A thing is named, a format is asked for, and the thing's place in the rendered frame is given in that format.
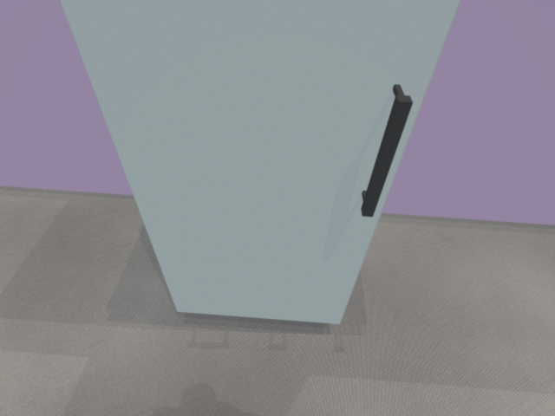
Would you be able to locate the handle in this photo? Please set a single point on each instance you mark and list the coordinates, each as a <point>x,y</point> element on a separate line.
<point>393,132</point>

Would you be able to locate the fridge door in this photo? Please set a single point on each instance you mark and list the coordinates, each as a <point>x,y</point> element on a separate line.
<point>248,129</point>

